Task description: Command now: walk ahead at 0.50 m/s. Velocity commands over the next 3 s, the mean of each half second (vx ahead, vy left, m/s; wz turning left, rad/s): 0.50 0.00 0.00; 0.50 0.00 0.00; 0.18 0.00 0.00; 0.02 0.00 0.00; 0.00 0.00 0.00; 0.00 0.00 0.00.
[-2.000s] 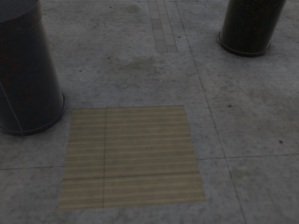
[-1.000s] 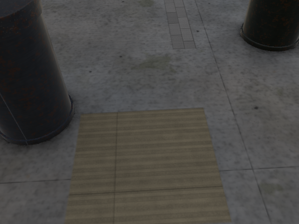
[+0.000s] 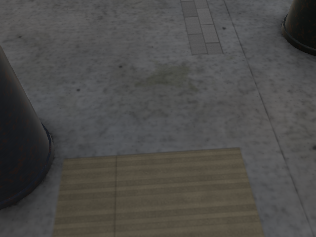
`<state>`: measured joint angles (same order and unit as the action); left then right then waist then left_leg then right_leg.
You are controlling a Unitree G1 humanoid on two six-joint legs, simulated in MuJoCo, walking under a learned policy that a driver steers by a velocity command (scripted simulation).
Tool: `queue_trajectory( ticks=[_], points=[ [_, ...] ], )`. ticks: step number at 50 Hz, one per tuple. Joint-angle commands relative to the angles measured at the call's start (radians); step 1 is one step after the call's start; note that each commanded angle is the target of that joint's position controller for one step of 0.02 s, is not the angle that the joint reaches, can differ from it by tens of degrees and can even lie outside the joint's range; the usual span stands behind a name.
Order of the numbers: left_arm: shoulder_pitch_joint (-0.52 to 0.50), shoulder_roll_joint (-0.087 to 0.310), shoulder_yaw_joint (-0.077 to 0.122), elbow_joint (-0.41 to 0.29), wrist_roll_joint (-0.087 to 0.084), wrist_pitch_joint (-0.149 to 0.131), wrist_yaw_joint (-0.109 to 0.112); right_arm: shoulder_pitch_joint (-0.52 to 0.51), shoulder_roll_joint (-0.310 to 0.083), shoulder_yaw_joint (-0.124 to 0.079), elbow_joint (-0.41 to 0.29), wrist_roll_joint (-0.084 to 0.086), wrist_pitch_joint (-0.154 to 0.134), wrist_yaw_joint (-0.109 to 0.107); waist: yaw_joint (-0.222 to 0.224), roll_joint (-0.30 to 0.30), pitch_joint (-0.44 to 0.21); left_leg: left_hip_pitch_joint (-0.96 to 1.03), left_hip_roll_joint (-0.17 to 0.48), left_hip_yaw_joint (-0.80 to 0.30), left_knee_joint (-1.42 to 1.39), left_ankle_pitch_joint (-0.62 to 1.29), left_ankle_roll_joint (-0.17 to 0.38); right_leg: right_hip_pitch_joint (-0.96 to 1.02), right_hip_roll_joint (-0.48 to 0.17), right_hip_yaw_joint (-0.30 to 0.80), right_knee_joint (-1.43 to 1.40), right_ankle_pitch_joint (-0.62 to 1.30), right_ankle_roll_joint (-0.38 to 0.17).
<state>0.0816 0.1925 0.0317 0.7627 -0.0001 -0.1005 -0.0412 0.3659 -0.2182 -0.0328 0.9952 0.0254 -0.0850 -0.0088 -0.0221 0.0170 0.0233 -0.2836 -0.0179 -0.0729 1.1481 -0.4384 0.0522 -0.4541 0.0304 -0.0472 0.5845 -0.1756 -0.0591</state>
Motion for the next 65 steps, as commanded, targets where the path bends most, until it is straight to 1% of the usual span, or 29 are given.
queue_trajectory(
  ticks=[1,4,9,13,15,18,20,22,23,24,25,26,27,29,35,40,45,48,50,51,52,53,54,55,56,57,59,61,65],
  points=[
    [0.132,0.1,0.035,0.016,0.002,-0.014,0.01,-0.102,-0.098,-0.028,-0.109,-0.004,-0.028,-0.013,0.067,-0.036,-0.081,-0.427,0.111,-0.037,0.092,0.172,0.014,0.451,-0.297,0.43,-0.354,0.121,-0.183],
    [0.174,0.063,0.024,0.063,0.011,-0.017,0.01,-0.073,-0.069,-0.037,-0.108,-0.01,0.0,-0.011,0.015,-0.078,-0.071,-0.328,0.14,-0.026,-0.021,0.229,0.003,0.377,-0.24,0.285,-0.412,0.23,-0.167],
    [0.262,0.133,0.035,0.122,-0.012,-0.015,0.039,-0.277,-0.053,-0.033,-0.185,-0.017,0.006,0.003,0.037,-0.053,0.018,-0.426,0.137,0.014,-0.291,0.398,-0.059,0.357,-0.239,0.204,-0.469,0.236,-0.16],
    [0.296,0.158,0.037,0.15,-0.017,-0.009,0.048,-0.403,-0.056,-0.024,-0.212,-0.015,0.001,0.02,0.068,-0.092,0.054,-0.312,0.09,0.059,-0.518,0.559,-0.068,0.317,-0.202,0.127,-0.473,0.181,-0.126],
    [0.316,0.17,0.041,0.165,-0.025,-0.01,0.054,-0.451,-0.071,-0.025,-0.23,-0.001,0.006,0.032,0.077,-0.096,0.073,-0.303,0.091,0.049,-0.57,0.566,-0.055,0.359,-0.236,0.137,-0.465,0.164,-0.118],
    [0.324,0.194,0.058,0.184,-0.038,-0.007,0.06,-0.446,-0.102,-0.031,-0.237,-0.003,-0.004,0.043,0.067,-0.109,0.094,-0.305,0.095,0.028,-0.656,0.503,-0.007,0.475,-0.286,0.15,-0.437,0.176,-0.108],
    [0.308,0.204,0.065,0.185,-0.025,0.006,0.058,-0.373,-0.145,-0.048,-0.219,-0.001,-0.012,0.049,0.028,-0.121,0.041,-0.193,0.066,0.064,-0.655,0.432,0.017,0.52,-0.291,0.139,-0.348,0.355,-0.092],
    [0.293,0.185,0.057,0.175,-0.016,0.02,0.053,-0.092,-0.203,-0.084,-0.135,-0.011,-0.004,0.039,-0.095,-0.107,-0.125,0.174,0.04,0.091,-0.634,0.385,0.069,0.414,-0.201,0.061,0.01,0.538,-0.048],
    [0.416,0.075,0.021,0.167,-0.016,0.015,0.045,0.043,-0.308,-0.107,-0.121,-0.044,-0.003,0.035,-0.078,0.125,-0.297,0.583,0.291,-0.278,-0.644,0.305,0.217,0.044,-0.072,0.004,0.432,0.244,0.029],
    [0.452,0.022,-0.001,0.178,-0.026,-0.007,0.041,0.098,-0.279,-0.094,-0.099,-0.039,-0.002,0.05,-0.077,0.292,-0.422,0.685,0.409,-0.671,-0.877,0.092,0.289,-0.136,0.042,0.133,0.651,-0.4,0.038],
    [0.365,0.137,0.028,0.168,-0.052,-0.023,0.039,0.026,-0.194,-0.067,-0.108,-0.03,-0.01,0.053,-0.073,0.196,-0.298,0.588,0.385,-0.608,-0.902,0.051,0.227,-0.233,-0.009,0.208,0.771,-0.378,0.011],
    [0.28,0.191,0.042,0.137,-0.051,-0.026,0.043,-0.073,-0.161,-0.051,-0.127,-0.02,-0.014,0.054,-0.045,0.107,-0.169,0.45,0.349,-0.446,-0.899,0.149,0.189,-0.27,-0.069,0.163,0.749,-0.289,-0.002],
    [0.242,0.185,0.046,0.131,-0.033,-0.024,0.055,-0.145,-0.135,-0.039,-0.142,-0.024,-0.018,0.055,-0.018,0.046,-0.109,0.312,0.309,-0.315,-0.905,0.306,0.168,-0.219,-0.12,0.143,0.683,-0.188,0.004],
    [0.239,0.134,0.048,0.128,-0.021,-0.003,0.057,-0.149,-0.085,-0.022,-0.125,-0.035,-0.031,0.052,0.023,0.081,-0.081,0.199,0.243,-0.196,-0.944,0.437,0.15,-0.126,-0.167,0.137,0.587,-0.088,0.009],
    [0.089,0.116,0.053,0.065,-0.001,0.026,0.054,-0.042,-0.148,-0.031,-0.083,-0.034,-0.034,0.018,0.014,0.049,-0.009,0.18,0.231,-0.101,-1.015,0.563,0.174,-0.246,-0.171,0.102,0.351,0.099,0.057],
    [-0.049,0.099,0.045,0.019,-0.007,0.025,0.038,0.04,-0.15,-0.025,-0.057,-0.024,-0.026,0.005,-0.023,0.053,0.033,0.215,0.211,-0.042,-1.029,0.515,0.138,-0.25,-0.139,0.083,0.134,0.287,0.06],
    [-0.206,0.091,0.027,-0.048,-0.016,0.008,0.016,0.116,-0.172,-0.031,-0.023,-0.019,0.0,0.002,-0.07,0.032,0.093,0.339,0.255,-0.046,-0.994,0.51,0.152,-0.29,-0.108,0.06,0.004,0.229,0.051],
    [-0.228,0.104,0.023,-0.074,-0.021,-0.004,-0.002,0.11,-0.184,-0.039,-0.023,-0.014,0.014,0.001,-0.054,0.049,0.091,0.403,0.282,-0.049,-0.927,0.639,0.141,-0.247,-0.08,0.043,-0.059,0.139,0.02],
    [-0.105,0.148,0.042,-0.047,-0.008,-0.009,-0.004,0.057,-0.204,-0.044,-0.037,-0.018,0.021,-0.002,0.025,0.091,0.005,0.391,0.246,-0.015,-0.77,1.012,0.1,-0.02,-0.012,0.002,-0.108,0.133,-0.016],
    [0.044,0.187,0.061,0.001,0.001,-0.013,0.0,0.032,-0.199,-0.04,-0.047,-0.019,0.025,-0.002,0.1,0.08,-0.088,0.351,0.191,0.018,-0.602,1.119,0.063,0.185,0.014,-0.014,-0.151,0.242,-0.046],
    [0.215,0.249,0.076,0.043,0.021,-0.016,0.01,0.014,-0.183,-0.031,-0.076,-0.032,0.017,-0.002,0.154,0.032,-0.226,0.149,0.137,0.038,-0.364,0.907,0.017,0.507,-0.118,0.106,-0.074,0.56,-0.105],
    [0.291,0.311,0.075,0.055,0.043,-0.005,0.02,0.108,-0.077,-0.001,-0.083,-0.051,-0.003,0.005,0.106,-0.245,-0.366,-0.205,-0.046,0.071,0.036,-0.005,-0.058,0.859,-0.406,0.444,-0.017,1.03,-0.26],
    [0.336,0.249,0.061,0.064,0.03,0.004,0.013,0.208,-0.1,-0.006,-0.036,-0.017,-0.018,0.014,0.114,-0.251,-0.538,-0.274,-0.084,-0.118,0.219,-0.251,-0.069,0.919,-0.48,0.637,-0.072,1.0,-0.357],
    [0.237,0.214,0.052,0.046,0.01,0.01,0.012,0.128,-0.173,-0.026,-0.051,0.007,-0.018,0.016,0.103,-0.164,-0.396,-0.328,-0.019,-0.116,0.241,-0.205,-0.071,0.771,-0.431,0.51,-0.111,0.895,-0.318],
    [0.136,0.176,0.04,0.026,0.001,0.011,0.017,0.016,-0.181,-0.028,-0.087,0.006,-0.011,0.012,0.078,-0.092,-0.25,-0.353,0.038,-0.056,0.178,-0.13,-0.074,0.605,-0.37,0.386,-0.152,0.815,-0.261],
    [0.081,0.148,0.027,0.021,0.005,0.008,0.016,-0.036,-0.172,-0.034,-0.096,-0.01,0.003,0.002,0.048,-0.022,-0.169,-0.321,0.075,-0.027,0.105,-0.07,-0.081,0.453,-0.328,0.328,-0.202,0.76,-0.229],
    [0.038,0.123,0.016,0.032,0.023,0.003,0.015,-0.019,-0.132,-0.037,-0.099,-0.026,0.037,-0.009,-0.01,-0.055,-0.137,-0.166,0.111,-0.018,-0.027,0.014,-0.087,0.26,-0.274,0.245,-0.273,0.709,-0.199],
    [0.022,0.133,0.015,0.054,0.035,-0.004,0.018,0.002,-0.083,-0.027,-0.101,-0.023,0.053,-0.017,-0.039,-0.096,-0.136,-0.073,0.106,0.004,-0.168,0.053,-0.102,0.17,-0.245,0.17,-0.296,0.78,-0.203],
    [0.023,0.184,0.024,0.083,0.027,0.012,0.034,-0.079,-0.107,-0.03,-0.119,-0.029,0.077,-0.028,-0.023,-0.106,-0.172,0.01,0.099,0.02,-0.375,0.197,-0.103,0.153,-0.226,0.13,-0.318,0.594,-0.18]
  ],
)
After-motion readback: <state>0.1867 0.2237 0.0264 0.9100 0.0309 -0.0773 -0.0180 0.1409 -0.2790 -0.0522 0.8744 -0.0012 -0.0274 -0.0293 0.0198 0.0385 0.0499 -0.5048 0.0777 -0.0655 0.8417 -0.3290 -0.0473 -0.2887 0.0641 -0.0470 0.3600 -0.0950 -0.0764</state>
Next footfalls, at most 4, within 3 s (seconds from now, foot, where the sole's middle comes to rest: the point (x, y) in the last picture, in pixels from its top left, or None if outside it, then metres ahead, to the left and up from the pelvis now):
0.44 left None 0.43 0.16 -0.76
1.04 right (175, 171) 0.75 -0.05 -0.76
1.44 left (123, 171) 0.76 0.19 -0.76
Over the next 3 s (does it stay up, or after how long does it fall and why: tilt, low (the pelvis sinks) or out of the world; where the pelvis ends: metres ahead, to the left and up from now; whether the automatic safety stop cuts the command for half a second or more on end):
stays up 0.71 0.05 0.02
